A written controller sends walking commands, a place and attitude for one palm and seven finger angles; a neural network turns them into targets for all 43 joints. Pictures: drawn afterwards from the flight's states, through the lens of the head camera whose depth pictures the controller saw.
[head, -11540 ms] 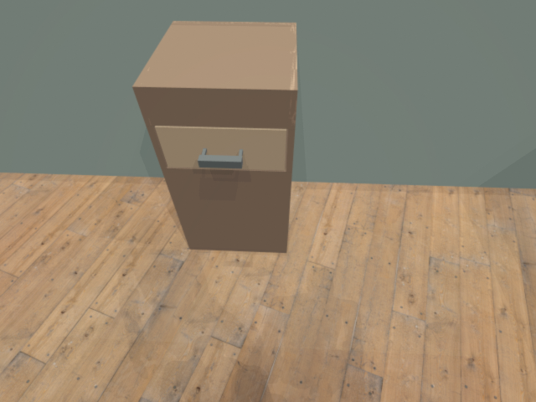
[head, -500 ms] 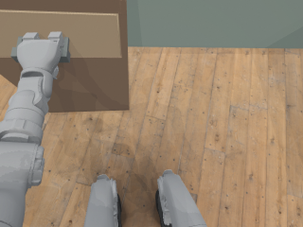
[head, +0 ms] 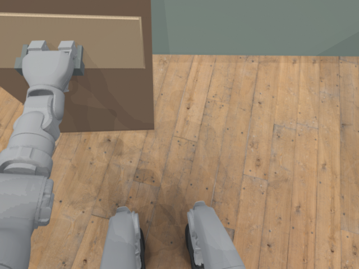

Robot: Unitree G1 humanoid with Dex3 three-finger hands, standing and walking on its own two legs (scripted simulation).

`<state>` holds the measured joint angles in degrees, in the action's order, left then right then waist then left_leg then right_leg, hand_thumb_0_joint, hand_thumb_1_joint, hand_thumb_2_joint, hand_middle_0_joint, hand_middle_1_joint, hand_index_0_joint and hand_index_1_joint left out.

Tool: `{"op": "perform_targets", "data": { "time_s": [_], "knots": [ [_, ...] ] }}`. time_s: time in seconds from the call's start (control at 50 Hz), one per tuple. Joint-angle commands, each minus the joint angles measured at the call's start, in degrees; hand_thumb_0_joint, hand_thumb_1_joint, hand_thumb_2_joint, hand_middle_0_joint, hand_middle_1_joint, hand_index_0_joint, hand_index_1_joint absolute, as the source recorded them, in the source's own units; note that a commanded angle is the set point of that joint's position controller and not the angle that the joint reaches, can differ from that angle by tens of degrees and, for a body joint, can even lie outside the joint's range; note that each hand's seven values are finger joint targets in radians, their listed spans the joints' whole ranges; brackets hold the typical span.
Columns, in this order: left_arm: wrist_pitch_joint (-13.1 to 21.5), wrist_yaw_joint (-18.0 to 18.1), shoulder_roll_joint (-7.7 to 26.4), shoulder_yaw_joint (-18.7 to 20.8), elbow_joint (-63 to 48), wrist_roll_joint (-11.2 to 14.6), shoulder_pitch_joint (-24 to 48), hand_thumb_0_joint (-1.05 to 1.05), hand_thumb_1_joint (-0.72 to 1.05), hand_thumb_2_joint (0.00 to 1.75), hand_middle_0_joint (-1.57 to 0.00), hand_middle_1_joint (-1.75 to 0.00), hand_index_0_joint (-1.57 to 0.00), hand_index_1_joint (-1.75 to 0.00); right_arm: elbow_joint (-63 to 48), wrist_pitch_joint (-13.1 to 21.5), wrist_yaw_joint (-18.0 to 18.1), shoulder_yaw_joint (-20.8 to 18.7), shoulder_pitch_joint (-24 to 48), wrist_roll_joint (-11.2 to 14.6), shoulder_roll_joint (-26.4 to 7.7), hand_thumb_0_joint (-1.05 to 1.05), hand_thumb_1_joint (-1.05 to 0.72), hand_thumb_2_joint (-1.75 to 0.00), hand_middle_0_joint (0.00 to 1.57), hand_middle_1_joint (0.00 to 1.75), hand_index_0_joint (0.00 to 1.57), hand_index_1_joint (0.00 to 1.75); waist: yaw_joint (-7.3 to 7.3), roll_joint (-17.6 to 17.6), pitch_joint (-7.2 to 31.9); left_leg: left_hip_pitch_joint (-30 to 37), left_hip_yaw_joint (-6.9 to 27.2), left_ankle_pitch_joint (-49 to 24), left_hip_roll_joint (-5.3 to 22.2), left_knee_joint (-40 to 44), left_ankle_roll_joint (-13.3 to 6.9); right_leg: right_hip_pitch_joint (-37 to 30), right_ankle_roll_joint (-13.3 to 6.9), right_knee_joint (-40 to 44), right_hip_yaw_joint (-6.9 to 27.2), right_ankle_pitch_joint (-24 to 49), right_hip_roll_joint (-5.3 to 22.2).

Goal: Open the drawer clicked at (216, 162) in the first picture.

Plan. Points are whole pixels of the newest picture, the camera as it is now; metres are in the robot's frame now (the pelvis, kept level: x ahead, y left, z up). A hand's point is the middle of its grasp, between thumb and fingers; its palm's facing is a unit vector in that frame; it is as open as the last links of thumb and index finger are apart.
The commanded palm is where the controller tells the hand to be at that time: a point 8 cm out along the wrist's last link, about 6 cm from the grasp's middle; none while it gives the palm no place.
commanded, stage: pull the drawer open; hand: left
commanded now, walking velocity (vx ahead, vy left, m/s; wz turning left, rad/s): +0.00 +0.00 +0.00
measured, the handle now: (52, 58) +0.58 +0.24 -0.02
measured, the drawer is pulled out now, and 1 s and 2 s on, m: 0.00 0.07 0.11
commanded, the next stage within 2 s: none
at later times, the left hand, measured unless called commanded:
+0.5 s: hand (59, 96) +0.50 +0.23 -0.04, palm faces -0.07 -0.03 -1.00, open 6.1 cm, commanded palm +0.47 +0.21 +0.01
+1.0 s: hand (58, 110) +0.46 +0.23 -0.04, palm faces -0.06 -0.04 -1.00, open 6.1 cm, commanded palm +0.43 +0.22 +0.01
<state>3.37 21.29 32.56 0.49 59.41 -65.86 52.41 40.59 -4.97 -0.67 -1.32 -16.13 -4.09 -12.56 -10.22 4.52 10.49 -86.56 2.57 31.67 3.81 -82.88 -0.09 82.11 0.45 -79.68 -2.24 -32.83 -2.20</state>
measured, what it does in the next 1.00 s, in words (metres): stands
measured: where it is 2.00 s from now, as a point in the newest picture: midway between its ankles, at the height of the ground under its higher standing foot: (167, 260)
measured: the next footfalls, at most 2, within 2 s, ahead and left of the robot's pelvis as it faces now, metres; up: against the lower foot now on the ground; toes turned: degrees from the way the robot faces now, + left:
none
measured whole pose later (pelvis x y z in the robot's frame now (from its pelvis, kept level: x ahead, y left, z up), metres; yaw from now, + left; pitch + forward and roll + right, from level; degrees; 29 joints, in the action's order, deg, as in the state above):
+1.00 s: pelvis +0.02 +0.00 +0.03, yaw +1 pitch +31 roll -2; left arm 6.3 29.0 24.1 1.9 49.1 -66.7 33.2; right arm 39.7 -8.3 -0.1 -2.8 -11.8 -4.5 -13.1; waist -5.3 3.7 11.1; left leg -76.0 0.0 33.0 3.3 -77.6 -0.3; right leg 73.0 0.8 -75.9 0.2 -34.3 -1.6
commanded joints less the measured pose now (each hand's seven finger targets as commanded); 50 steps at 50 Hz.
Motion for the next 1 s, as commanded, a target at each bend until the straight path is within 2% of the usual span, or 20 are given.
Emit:
{"op": "perform_targets", "data": {
  "time_s": [0.0, 0.04, 0.06, 0.08, 0.12, 0.16, 0.24, 0.28, 0.36, 0.42, 0.54, 0.6, 0.64, 0.68, 0.72, 0.74, 0.78, 0.84, 0.86, 0.98],
  "knots": [
    [2.39, 2.08, 8.30, 2.16, -12.84, 1.08, 14.99, 0.00, 0.90, 0.90, -0.40, -1.35, -0.40, -1.35, -1.40, -0.21, 0.56, -3.57, -10.38, -0.07, -10.10, 0.00, -0.90, -0.90, 0.20, 0.30, 0.20, 0.30, 1.05, 7.93, 36.19, 36.38, 0.27, -25.99, -1.77, 8.10, -2.12, -14.21, -2.95, 9.73, -1.84, 21.88, -1.89],
    [2.83, 2.50, 8.58, 3.24, -13.46, 1.00, 11.80, 0.00, 0.90, 0.90, -0.40, -1.35, -0.40, -1.35, -1.63, -0.41, 0.56, -3.69, -9.91, -0.08, -10.04, 0.00, -0.90, -0.90, 0.20, 0.30, 0.20, 0.30, 2.14, 6.08, 36.82, 37.12, 0.29, -27.88, -1.76, 8.43, -1.99, -15.65, -2.99, 9.53, -1.73, 23.49, -1.74],
    [3.02, 2.76, 7.01, 2.21, -14.22, 1.18, 11.76, 0.00, 0.90, 0.90, -0.40, -1.35, -0.40, -1.35, -1.64, -0.45, 0.55, -3.84, -10.03, -0.13, -9.96, 0.00, -0.90, -0.90, 0.20, 0.30, 0.20, 0.30, 1.61, 6.15, 36.60, 37.10, 0.14, -28.06, -1.82, 8.59, -2.11, -16.14, -2.90, 9.89, -1.76, 24.31, -1.68],
    [3.25, 3.13, 8.57, 3.54, -14.72, 0.99, 10.98, 0.00, 0.90, 0.90, -0.40, -1.35, -0.40, -1.35, -1.36, -0.57, 0.55, -3.85, -10.10, -0.20, -10.04, 0.00, -0.90, -0.90, 0.20, 0.30, 0.20, 0.30, 2.42, 6.97, 36.29, 37.14, -0.09, -28.99, -1.83, 8.56, -2.00, -16.67, -2.98, 9.65, -1.66, 25.37, -1.58],
    [3.12, 3.84, 6.77, 2.95, -14.17, 0.88, 8.38, 0.00, 0.90, 0.90, -0.40, -1.35, -0.40, -1.35, -1.40, -0.87, 0.46, -3.99, -10.02, -0.34, -9.89, 0.00, -0.90, -0.90, 0.20, 0.30, 0.20, 0.30, 2.32, 5.10, 35.29, 37.39, -0.25, -30.16, -1.83, 8.76, -2.01, -17.31, -2.95, 9.96, -1.68, 26.89, -1.63],
    [3.46, 4.45, 5.41, 2.54, -15.30, 0.95, 7.29, 0.00, 0.90, 0.90, -0.40, -1.35, -0.40, -1.35, -1.46, -0.99, 0.38, -4.26, -9.76, -0.47, -9.74, 0.00, -0.90, -0.90, 0.20, 0.30, 0.20, 0.30, 2.66, 5.64, 36.05, 38.38, -0.50, -31.62, -1.89, 8.87, -1.88, -18.09, -2.88, 9.96, -1.56, 28.35, -1.40],
    [3.32, 5.59, 3.86, 2.28, -14.96, 0.77, 5.12, 0.00, 0.90, 0.90, -0.40, -1.35, -0.40, -1.35, -1.40, -1.37, 0.28, -4.56, -9.17, -0.58, -9.50, 0.00, -0.90, -0.90, 0.20, 0.30, 0.20, 0.30, 2.78, 2.72, 35.33, 38.19, -0.79, -32.31, -2.12, 9.02, -1.97, -19.55, -2.81, 10.22, -1.29, 30.33, -1.38],
    [3.46, 6.03, 5.60, 3.66, -15.67, 0.75, 4.39, 0.00, 0.90, 0.90, -0.40, -1.35, -0.40, -1.35, -1.41, -1.60, 0.41, -4.54, -9.01, -0.62, -9.78, 0.00, -0.90, -0.90, 0.20, 0.30, 0.20, 0.30, 3.31, 3.02, 34.77, 37.13, -1.37, -31.31, -2.29, 9.15, -2.02, -20.99, -2.74, 10.39, -1.00, 31.06, -1.24],
    [3.35, 6.71, 4.31, 3.68, -15.93, 0.66, 0.49, 0.00, 0.90, 0.90, -0.40, -1.35, -0.40, -1.35, -2.12, -2.02, 0.43, -4.70, -8.15, -0.69, -9.60, 0.00, -0.90, -0.90, 0.20, 0.30, 0.20, 0.30, 4.13, 3.17, 35.52, 39.02, -1.61, -33.49, -2.49, 9.69, -1.86, -22.12, -2.76, 10.50, -0.88, 32.68, -1.10],
    [3.31, 7.28, 2.69, 2.66, -16.18, 0.47, 0.20, 0.00, 0.90, 0.90, -0.40, -1.35, -0.40, -1.35, -2.49, -2.18, 0.54, -4.80, -7.34, -0.61, -9.37, 0.00, -0.90, -0.90, 0.20, 0.30, 0.20, 0.30, 3.86, 2.04, 34.35, 38.18, -1.82, -31.98, -2.60, 9.95, -1.94, -22.40, -2.71, 10.92, -0.91, 32.14, -1.10],
    [3.67, 7.94, 3.59, 4.29, -18.08, 0.84, -2.88, 0.00, 0.90, 0.90, -0.40, -1.35, -0.40, -1.35, -3.00, -2.39, 0.59, -4.78, -6.11, -0.63, -9.16, 0.00, -0.90, -0.90, 0.20, 0.30, 0.20, 0.30, 5.19, 1.78, 35.36, 38.03, -2.46, -33.02, -2.97, 10.03, -1.98, -25.27, -2.70, 10.71, -0.19, 35.29, -0.91],
    [3.64, 8.18, 3.35, 4.38, -17.69, 0.57, -5.19, 0.00, 0.90, 0.90, -0.40, -1.35, -0.40, -1.35, -3.40, -2.63, 0.82, -4.71, -5.52, -0.59, -9.26, 0.00, -0.90, -0.90, 0.20, 0.30, 0.20, 0.30, 5.34, 0.17, 33.22, 36.57, -2.84, -31.29, -3.07, 10.29, -2.07, -25.59, -2.65, 11.20, -0.14, 34.39, -0.91],
    [3.97, 8.45, 2.76, 4.19, -19.00, 0.69, -4.69, 0.00, 0.90, 0.90, -0.40, -1.35, -0.40, -1.35, -3.30, -2.46, 0.77, -4.85, -5.14, -0.62, -9.07, 0.00, -0.90, -0.90, 0.20, 0.30, 0.20, 0.30, 5.43, 1.76, 34.08, 37.91, -2.59, -32.08, -3.02, 10.35, -1.93, -24.86, -2.72, 10.88, -0.18, 34.25, -0.86],
    [3.92, 8.79, 4.54, 5.73, -19.08, 0.39, -6.76, 0.00, 0.90, 0.90, -0.40, -1.35, -0.40, -1.35, -3.44, -2.80, 0.92, -4.75, -5.04, -0.69, -9.31, 0.00, -0.90, -0.90, 0.20, 0.30, 0.20, 0.30, 6.00, 0.40, 33.73, 37.51, -2.79, -32.35, -2.98, 10.41, -1.95, -25.88, -2.68, 10.88, -0.13, 35.01, -0.83],
    [3.95, 9.05, 2.66, 4.70, -19.99, 0.62, -7.59, 0.00, 0.90, 0.90, -0.40, -1.35, -0.40, -1.35, -3.66, -2.72, 0.86, -4.85, -4.75, -0.66, -9.00, 0.00, -0.90, -0.90, 0.20, 0.30, 0.20, 0.30, 5.80, 0.23, 34.06, 37.56, -2.98, -32.01, -3.10, 10.59, -2.04, -26.59, -2.64, 11.24, -0.06, 35.53, -0.83],
    [4.09, 9.14, 4.10, 5.97, -20.67, 0.64, -8.22, 0.00, 0.90, 0.90, -0.40, -1.35, -0.40, -1.35, -3.67, -2.73, 0.90, -4.71, -4.53, -0.78, -9.14, 0.00, -0.90, -0.90, 0.20, 0.30, 0.20, 0.30, 6.54, 0.90, 34.62, 38.01, -2.69, -32.63, -3.06, 10.77, -1.80, -26.62, -2.75, 10.74, -0.04, 35.15, -0.76],
    [3.87, 9.45, 2.39, 4.70, -19.91, 0.66, -8.51, 0.00, 0.90, 0.90, -0.40, -1.35, -0.40, -1.35, -3.71, -2.86, 0.88, -4.78, -4.15, -0.58, -9.03, 0.00, -0.90, -0.90, 0.20, 0.30, 0.20, 0.30, 5.96, 0.68, 32.65, 37.35, -3.05, -30.20, -3.07, 10.94, -1.92, -25.43, -2.69, 11.50, -0.17, 32.96, -0.87],
    [3.84, 9.68, 3.92, 5.82, -19.04, 0.59, -8.16, 0.00, 0.90, 0.90, -0.40, -1.35, -0.40, -1.35, -3.38, -2.78, 1.15, -4.61, -3.75, -0.61, -9.29, 0.00, -0.90, -0.90, 0.20, 0.30, 0.20, 0.30, 6.00, -1.09, 31.68, 35.56, -2.79, -28.15, -3.14, 11.01, -1.98, -25.36, -2.72, 11.27, -0.09, 31.28, -0.91],
    [3.82, 9.73, 3.86, 5.55, -18.83, 0.32, -8.28, 0.00, 0.90, 0.90, -0.40, -1.35, -0.40, -1.35, -3.35, -2.82, 1.15, -4.56, -3.79, -0.58, -9.38, 0.00, -0.90, -0.90, 0.20, 0.30, 0.20, 0.30, 6.14, 0.34, 31.75, 35.70, -3.03, -27.96, -3.16, 11.07, -1.93, -24.85, -2.74, 11.18, -0.11, 30.82, -0.86],
    [3.59, 10.13, 2.50, 5.23, -19.35, 0.31, -10.81, 0.00, 0.90, 0.90, -0.40, -1.35, -0.40, -1.35, -3.76, -3.02, 1.06, -4.81, -3.32, -0.43, -9.27, 0.00, -0.90, -0.90, 0.20, 0.30, 0.20, 0.30, 6.89, 0.60, 32.41, 37.89, -2.55, -28.82, -3.08, 11.56, -1.69, -23.71, -2.88, 11.15, -0.53, 29.22, -1.00]
  ]
}}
